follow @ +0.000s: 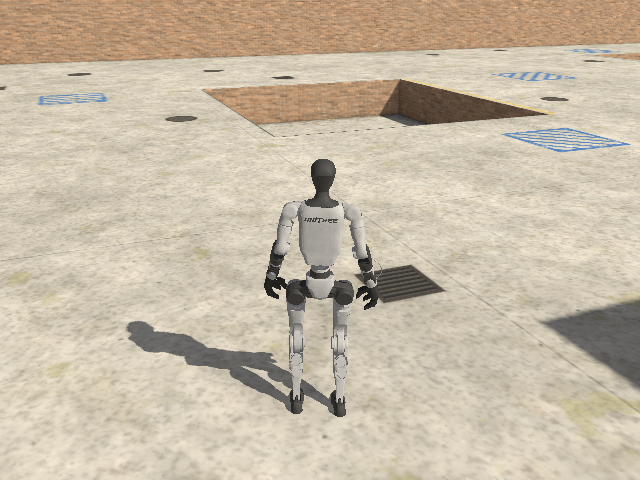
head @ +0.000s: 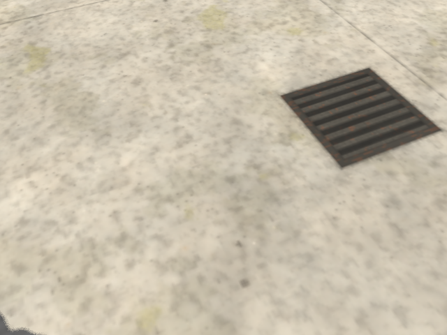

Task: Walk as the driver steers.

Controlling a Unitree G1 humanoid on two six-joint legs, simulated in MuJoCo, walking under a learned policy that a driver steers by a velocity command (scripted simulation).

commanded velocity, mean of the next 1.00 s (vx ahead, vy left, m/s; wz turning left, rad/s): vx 0.29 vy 0.00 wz -0.02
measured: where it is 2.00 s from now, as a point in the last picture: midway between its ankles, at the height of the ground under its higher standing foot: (206, 234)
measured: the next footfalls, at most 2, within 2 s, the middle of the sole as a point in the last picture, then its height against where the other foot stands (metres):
right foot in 0.94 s outside the picture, level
left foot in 1.48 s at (193, 271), level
